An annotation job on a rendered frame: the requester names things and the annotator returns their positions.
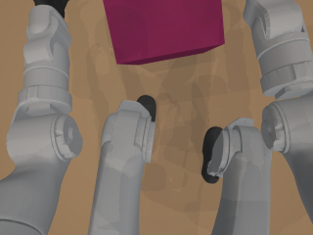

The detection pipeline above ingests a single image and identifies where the robot left hand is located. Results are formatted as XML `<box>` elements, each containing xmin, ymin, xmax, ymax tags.
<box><xmin>33</xmin><ymin>0</ymin><xmax>69</xmax><ymax>19</ymax></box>

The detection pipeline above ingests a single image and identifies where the robot right thigh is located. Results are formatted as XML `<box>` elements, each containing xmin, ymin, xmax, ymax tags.
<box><xmin>210</xmin><ymin>125</ymin><xmax>271</xmax><ymax>235</ymax></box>

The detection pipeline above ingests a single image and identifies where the carton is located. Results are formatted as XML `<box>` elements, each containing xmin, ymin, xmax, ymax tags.
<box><xmin>103</xmin><ymin>0</ymin><xmax>225</xmax><ymax>66</ymax></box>

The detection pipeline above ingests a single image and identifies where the robot left thigh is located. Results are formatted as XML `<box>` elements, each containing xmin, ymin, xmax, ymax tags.
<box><xmin>87</xmin><ymin>109</ymin><xmax>156</xmax><ymax>235</ymax></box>

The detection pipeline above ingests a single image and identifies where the right robot upper arm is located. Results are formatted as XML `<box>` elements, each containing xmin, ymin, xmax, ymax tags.
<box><xmin>260</xmin><ymin>95</ymin><xmax>313</xmax><ymax>224</ymax></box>

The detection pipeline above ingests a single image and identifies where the robot thigh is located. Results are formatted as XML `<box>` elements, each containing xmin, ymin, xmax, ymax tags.
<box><xmin>210</xmin><ymin>125</ymin><xmax>271</xmax><ymax>235</ymax></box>
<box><xmin>87</xmin><ymin>109</ymin><xmax>156</xmax><ymax>235</ymax></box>

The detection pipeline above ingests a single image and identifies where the left robot upper arm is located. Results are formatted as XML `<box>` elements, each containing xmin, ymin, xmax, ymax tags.
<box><xmin>0</xmin><ymin>113</ymin><xmax>83</xmax><ymax>235</ymax></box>

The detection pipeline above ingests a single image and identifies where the robot left forearm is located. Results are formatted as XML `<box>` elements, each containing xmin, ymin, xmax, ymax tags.
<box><xmin>6</xmin><ymin>4</ymin><xmax>72</xmax><ymax>158</ymax></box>

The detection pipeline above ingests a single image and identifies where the robot right forearm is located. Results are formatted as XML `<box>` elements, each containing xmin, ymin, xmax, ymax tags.
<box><xmin>243</xmin><ymin>0</ymin><xmax>313</xmax><ymax>100</ymax></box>

